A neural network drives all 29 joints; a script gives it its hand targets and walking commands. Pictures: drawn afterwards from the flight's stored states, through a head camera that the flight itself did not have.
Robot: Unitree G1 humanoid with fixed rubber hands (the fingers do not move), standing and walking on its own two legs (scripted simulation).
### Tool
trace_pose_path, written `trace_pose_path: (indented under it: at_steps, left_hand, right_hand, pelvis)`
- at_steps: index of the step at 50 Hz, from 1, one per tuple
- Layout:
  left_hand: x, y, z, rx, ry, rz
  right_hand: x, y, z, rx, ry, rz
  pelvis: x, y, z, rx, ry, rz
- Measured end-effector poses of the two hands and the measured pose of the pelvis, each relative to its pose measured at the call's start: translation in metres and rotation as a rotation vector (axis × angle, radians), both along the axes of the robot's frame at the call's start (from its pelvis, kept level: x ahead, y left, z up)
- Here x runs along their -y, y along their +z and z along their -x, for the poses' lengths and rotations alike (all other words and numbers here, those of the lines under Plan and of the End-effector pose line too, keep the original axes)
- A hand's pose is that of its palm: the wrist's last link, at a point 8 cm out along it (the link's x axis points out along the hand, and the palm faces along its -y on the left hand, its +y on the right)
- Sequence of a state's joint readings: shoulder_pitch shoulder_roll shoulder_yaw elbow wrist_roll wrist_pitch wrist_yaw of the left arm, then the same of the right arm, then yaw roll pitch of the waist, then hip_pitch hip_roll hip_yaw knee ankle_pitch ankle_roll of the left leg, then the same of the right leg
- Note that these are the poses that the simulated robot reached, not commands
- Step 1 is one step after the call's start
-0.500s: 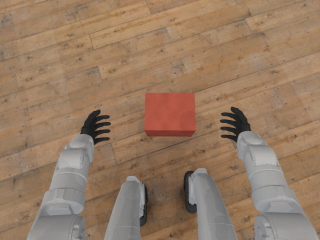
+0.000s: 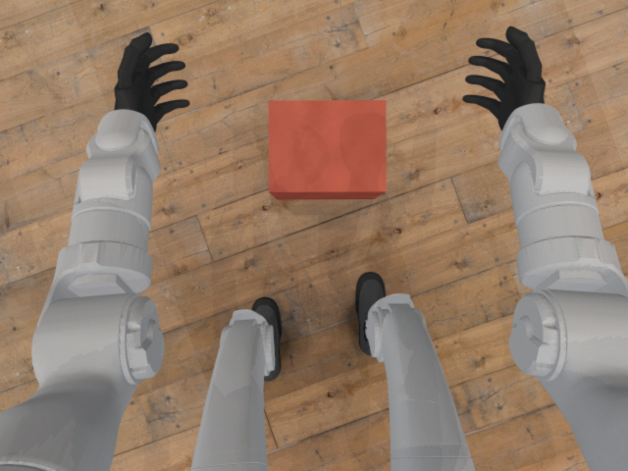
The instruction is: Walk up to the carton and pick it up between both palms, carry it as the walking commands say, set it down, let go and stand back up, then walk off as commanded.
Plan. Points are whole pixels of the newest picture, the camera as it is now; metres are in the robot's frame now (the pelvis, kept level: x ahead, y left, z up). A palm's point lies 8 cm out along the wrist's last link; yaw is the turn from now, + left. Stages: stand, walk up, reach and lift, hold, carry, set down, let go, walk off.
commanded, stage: reach and lift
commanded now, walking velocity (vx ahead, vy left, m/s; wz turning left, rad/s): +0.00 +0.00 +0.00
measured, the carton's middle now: (326, 154) +0.53 -0.04 -0.56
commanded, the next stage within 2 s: none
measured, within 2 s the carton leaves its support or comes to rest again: neither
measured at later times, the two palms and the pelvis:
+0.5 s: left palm (170, 109) +0.53 +0.18 -0.18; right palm (484, 108) +0.50 -0.24 -0.18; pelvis +0.00 +0.01 -0.07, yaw +0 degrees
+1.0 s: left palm (217, 144) +0.52 +0.16 -0.35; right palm (437, 146) +0.49 -0.23 -0.36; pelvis -0.05 +0.01 -0.20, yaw +0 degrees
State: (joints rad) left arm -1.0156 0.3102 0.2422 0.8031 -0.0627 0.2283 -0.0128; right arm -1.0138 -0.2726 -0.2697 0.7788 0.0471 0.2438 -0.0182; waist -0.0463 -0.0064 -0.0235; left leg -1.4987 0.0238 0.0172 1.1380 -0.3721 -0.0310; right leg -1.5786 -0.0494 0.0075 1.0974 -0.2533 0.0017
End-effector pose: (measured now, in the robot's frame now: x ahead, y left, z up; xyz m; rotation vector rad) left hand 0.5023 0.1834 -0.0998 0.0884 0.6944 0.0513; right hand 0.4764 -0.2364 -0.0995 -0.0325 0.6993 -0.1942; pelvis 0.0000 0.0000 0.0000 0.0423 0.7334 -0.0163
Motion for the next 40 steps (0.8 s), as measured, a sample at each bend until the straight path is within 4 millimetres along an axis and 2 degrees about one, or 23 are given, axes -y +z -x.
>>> trace_pose_path:
  at_steps: [4,7,13,18,24,31,36,40]
  left_hand:
    - [0.001,-0.004,-0.018,0.038,-0.004,0.003]
    - [0.002,-0.007,-0.025,0.062,-0.012,-0.001]
    - [0.001,-0.021,-0.024,0.065,-0.015,-0.004]
    - [0.002,-0.041,-0.024,0.045,-0.009,-0.002]
    - [0.006,-0.075,-0.028,0.047,-0.01,-0.002]
    - [0.007,-0.125,-0.023,0.051,-0.006,-0.015]
    - [0.003,-0.163,-0.02,0.041,-0.002,-0.034]
    - [0.004,-0.198,-0.021,0.041,-0.003,-0.042]
  right_hand:
    - [-0.001,-0.005,-0.017,0.029,0.003,0.002]
    - [-0.001,-0.009,-0.022,0.044,0.009,0.006]
    - [0.001,-0.023,-0.018,0.041,0.009,0.008]
    - [0.003,-0.042,-0.018,0.023,-0.003,-0.002]
    - [0.001,-0.073,-0.024,0.033,-0.006,0.003]
    - [-0.006,-0.124,-0.02,0.033,-0.005,0.004]
    - [-0.004,-0.163,-0.018,0.033,-0.015,0.017]
    - [-0.002,-0.197,-0.018,0.044,-0.023,0.021]
  pelvis:
    - [0.0,-0.003,-0.002,-0.046,0.007,0.002]
    - [0.0,-0.004,-0.004,-0.068,0.012,0.006]
    - [-0.001,-0.008,-0.006,-0.077,0.021,0.012]
    - [-0.003,-0.026,-0.005,-0.107,0.021,0.013]
    - [-0.006,-0.062,0.002,-0.135,0.021,0.012]
    - [-0.008,-0.107,0.012,-0.135,0.021,0.013]
    - [-0.01,-0.131,0.027,-0.021,0.024,0.017]
    - [-0.011,-0.144,0.041,0.148,0.024,0.025]
